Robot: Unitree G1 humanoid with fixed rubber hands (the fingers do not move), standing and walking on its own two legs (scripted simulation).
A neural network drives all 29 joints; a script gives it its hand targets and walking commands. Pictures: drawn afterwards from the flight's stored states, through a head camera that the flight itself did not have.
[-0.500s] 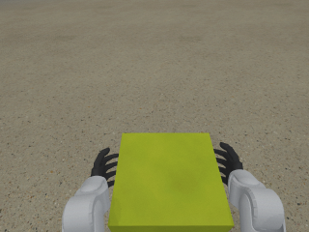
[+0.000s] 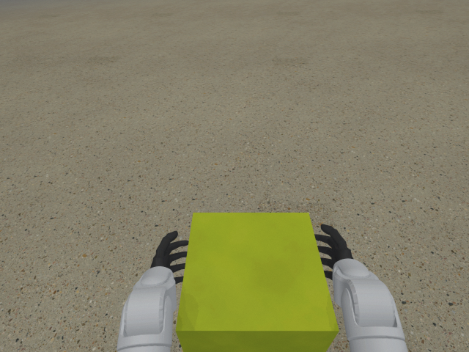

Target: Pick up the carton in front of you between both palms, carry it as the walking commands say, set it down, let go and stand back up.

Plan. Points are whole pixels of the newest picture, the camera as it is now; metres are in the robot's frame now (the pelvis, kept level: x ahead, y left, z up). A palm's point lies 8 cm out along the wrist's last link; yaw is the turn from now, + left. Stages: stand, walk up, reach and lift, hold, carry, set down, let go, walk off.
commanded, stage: carry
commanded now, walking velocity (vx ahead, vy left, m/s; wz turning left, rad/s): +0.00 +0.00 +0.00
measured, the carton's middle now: (250, 298) +0.26 +0.00 -0.04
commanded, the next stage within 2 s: hold in 0.60 s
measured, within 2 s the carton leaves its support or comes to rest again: neither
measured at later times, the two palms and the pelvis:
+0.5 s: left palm (159, 274) +0.27 +0.16 +0.04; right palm (334, 267) +0.27 -0.14 +0.04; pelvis -0.01 +0.01 +0.00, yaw +0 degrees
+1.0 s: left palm (138, 303) +0.22 +0.18 +0.04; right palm (322, 270) +0.26 -0.12 +0.04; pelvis -0.04 -0.01 +0.01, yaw +8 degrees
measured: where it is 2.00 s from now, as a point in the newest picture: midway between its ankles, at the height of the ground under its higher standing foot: outside the picture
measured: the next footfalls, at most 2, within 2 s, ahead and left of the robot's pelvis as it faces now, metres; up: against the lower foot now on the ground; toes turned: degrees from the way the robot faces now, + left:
none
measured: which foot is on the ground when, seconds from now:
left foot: down 0.00-1.00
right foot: down 0.00-1.00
